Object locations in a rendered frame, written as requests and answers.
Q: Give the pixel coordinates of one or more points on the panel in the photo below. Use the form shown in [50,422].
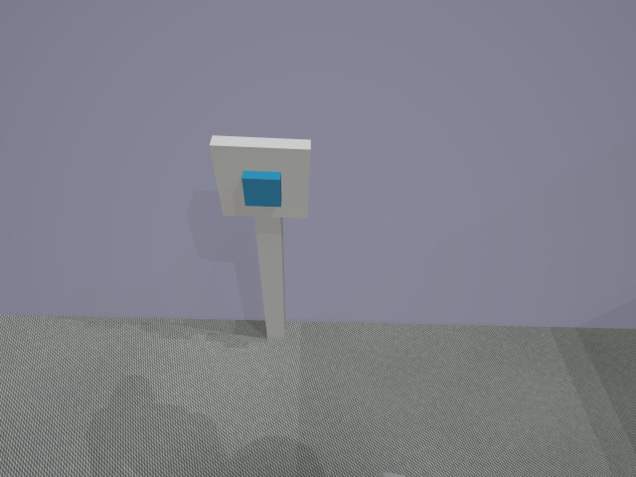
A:
[231,156]

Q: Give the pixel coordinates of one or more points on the button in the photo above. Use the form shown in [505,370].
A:
[261,189]

